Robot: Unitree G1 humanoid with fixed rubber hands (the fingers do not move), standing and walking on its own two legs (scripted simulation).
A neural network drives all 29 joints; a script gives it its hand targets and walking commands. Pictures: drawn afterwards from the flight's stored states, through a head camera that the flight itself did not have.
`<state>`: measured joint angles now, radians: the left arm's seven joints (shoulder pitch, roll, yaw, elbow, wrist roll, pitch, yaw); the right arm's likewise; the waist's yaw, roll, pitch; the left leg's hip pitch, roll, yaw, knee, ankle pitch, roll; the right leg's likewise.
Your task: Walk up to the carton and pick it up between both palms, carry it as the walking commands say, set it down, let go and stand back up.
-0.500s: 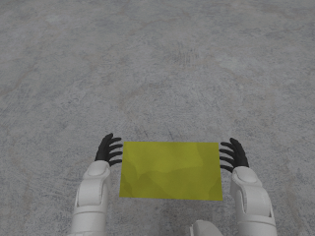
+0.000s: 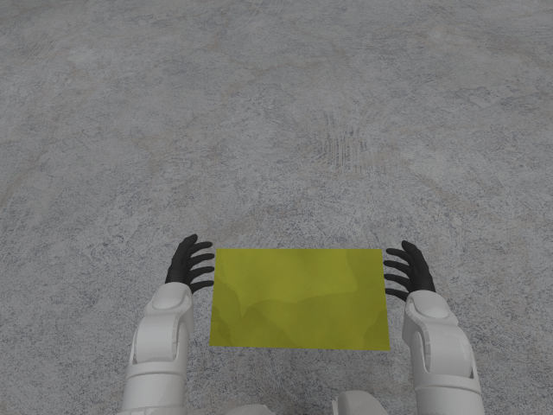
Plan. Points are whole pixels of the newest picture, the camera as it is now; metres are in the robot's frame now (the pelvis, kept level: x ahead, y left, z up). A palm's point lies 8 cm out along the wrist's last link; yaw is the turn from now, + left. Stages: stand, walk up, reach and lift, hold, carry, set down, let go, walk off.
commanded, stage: carry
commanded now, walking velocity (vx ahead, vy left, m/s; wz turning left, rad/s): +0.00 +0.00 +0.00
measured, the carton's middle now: (298, 299) +0.31 +0.01 -0.11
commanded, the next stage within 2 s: none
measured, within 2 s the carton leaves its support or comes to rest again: neither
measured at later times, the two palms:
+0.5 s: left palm (197, 122) +0.65 +0.22 +0.01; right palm (361, 120) +0.65 -0.13 -0.01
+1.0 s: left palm (207, 33) +1.01 +0.25 +0.01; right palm (333, 29) +1.02 -0.09 -0.01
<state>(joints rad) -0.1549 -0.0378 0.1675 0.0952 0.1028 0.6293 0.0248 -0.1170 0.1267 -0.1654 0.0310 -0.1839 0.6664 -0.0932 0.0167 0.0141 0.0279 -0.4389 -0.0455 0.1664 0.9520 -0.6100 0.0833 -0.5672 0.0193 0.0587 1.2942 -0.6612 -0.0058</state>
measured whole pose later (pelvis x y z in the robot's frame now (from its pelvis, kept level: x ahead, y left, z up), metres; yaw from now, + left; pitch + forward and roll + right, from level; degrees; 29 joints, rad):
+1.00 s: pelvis +0.74 +0.06 -0.01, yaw +0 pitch +5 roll +3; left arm -0.15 -0.03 0.17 0.10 0.10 0.64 0.02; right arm -0.13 0.13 -0.16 0.06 -0.19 0.66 -0.09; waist 0.04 -0.01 0.02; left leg -0.46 -0.05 0.16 0.99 -0.61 0.09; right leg -0.53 0.03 0.08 1.45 -0.67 0.00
